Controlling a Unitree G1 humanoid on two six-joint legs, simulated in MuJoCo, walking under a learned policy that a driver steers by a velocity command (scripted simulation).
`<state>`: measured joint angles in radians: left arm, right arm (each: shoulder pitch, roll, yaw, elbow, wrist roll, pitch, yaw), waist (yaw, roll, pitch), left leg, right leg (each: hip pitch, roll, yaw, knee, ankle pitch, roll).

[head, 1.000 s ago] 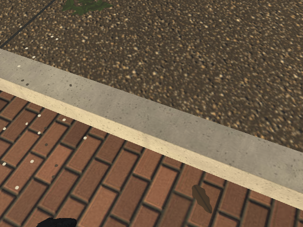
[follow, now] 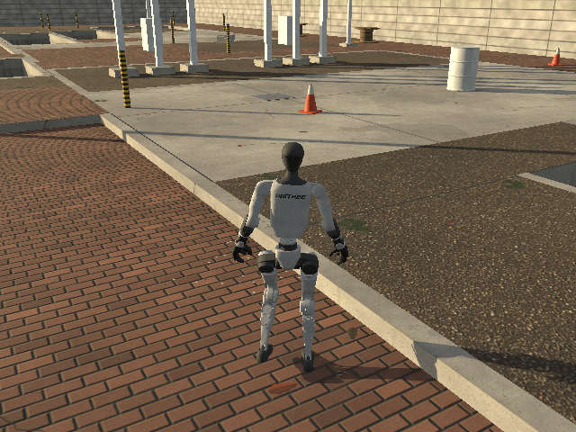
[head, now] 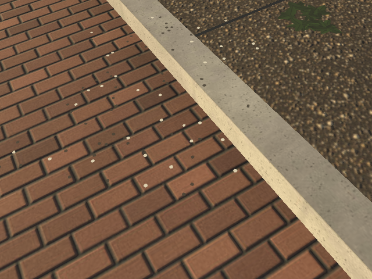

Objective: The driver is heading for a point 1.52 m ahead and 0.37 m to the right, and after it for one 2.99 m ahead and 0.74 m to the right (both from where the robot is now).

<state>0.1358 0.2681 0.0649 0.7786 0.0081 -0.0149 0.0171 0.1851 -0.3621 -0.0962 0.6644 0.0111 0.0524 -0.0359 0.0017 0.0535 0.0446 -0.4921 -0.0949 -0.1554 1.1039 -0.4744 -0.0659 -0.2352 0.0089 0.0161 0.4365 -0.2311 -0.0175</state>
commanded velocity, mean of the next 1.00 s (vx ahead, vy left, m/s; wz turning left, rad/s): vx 0.01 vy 0.00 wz -0.34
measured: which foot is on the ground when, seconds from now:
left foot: up 0.00-0.18, down 0.20-0.54, up 0.56-1.00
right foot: down 0.00-0.22, up 0.24-0.52, down 0.54-1.00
